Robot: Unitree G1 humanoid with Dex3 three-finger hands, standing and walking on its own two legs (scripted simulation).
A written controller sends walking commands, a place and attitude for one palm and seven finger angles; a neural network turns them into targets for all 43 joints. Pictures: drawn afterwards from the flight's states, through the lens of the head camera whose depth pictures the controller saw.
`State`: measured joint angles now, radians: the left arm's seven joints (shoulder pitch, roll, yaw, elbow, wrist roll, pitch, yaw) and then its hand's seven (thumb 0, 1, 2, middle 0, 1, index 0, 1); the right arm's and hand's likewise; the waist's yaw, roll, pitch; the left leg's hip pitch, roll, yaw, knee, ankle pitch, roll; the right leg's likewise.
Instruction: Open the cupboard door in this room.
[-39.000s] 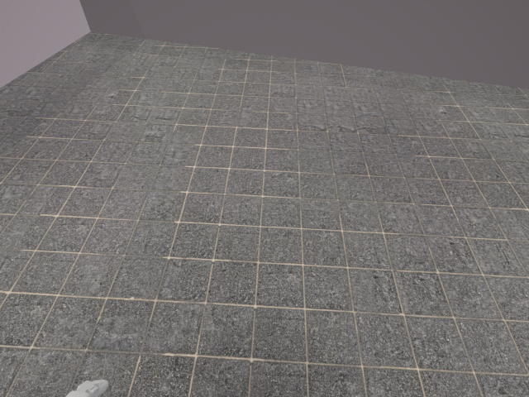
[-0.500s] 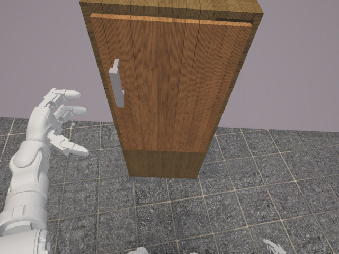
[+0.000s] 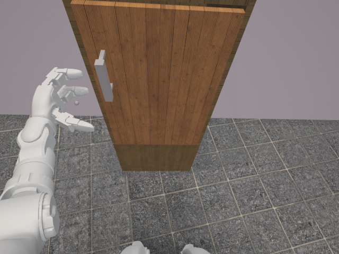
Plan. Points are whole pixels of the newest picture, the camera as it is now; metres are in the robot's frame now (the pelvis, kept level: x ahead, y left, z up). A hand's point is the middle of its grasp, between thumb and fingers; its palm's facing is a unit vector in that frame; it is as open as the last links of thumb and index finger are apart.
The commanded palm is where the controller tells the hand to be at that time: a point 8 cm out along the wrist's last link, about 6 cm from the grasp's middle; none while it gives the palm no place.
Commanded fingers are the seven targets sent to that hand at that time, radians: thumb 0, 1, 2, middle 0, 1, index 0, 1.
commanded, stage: move the hooked fingers beside the handle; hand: left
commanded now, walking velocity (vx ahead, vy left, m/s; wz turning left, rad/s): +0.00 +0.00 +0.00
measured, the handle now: (106, 77) +0.54 +0.16 +0.07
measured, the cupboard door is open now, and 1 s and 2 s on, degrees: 0 0 0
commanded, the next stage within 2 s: slide the fingers in behind the handle in 1.04 s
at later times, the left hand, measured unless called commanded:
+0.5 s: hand (84, 93) +0.49 +0.20 +0.07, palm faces -0.01 -1.00 +0.01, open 14.0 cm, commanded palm +0.46 +0.25 +0.07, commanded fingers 0.00 -0.50 0.30 -0.30 -1.20 -0.30 -1.20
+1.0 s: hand (85, 94) +0.48 +0.20 +0.07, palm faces -0.02 -1.00 +0.00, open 14.0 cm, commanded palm +0.46 +0.24 +0.07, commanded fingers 0.00 -0.50 0.30 -0.30 -1.20 -0.30 -1.20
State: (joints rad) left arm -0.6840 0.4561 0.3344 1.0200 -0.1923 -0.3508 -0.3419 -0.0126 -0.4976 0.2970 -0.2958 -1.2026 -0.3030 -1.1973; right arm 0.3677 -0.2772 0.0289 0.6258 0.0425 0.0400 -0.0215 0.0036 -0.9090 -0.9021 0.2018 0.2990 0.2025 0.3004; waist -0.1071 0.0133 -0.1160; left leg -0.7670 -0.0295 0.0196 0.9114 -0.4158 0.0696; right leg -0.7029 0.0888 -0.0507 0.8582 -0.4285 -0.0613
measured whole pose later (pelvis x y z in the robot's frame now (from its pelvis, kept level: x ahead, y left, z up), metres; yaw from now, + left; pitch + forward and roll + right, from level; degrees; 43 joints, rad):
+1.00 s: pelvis +0.00 +0.02 -0.01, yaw +0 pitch +18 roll -4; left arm -0.83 0.44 0.32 1.13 -0.12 -0.39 -0.24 -0.01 -0.50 0.30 -0.30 -1.20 -0.30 -1.20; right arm 0.38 -0.27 0.03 0.61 0.01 0.09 0.01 0.00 -0.91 -0.90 0.20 0.30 0.20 0.30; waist -0.14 0.02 -0.12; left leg -0.85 -0.03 0.02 0.97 -0.44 0.09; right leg -0.78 0.08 -0.05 0.90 -0.44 -0.04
